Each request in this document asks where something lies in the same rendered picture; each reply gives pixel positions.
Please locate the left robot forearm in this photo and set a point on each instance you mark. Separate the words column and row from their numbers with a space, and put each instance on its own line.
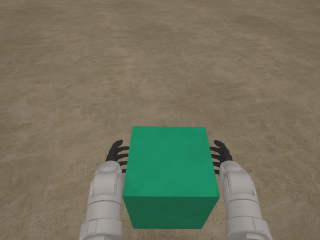
column 102, row 220

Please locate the carton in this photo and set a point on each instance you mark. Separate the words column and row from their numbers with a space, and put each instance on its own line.
column 170, row 181

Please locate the right robot forearm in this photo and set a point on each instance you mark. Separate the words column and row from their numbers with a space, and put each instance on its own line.
column 244, row 217

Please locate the robot left hand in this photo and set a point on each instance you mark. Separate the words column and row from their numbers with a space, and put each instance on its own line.
column 115, row 149

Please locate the robot right hand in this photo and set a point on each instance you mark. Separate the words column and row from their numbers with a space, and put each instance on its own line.
column 224, row 154

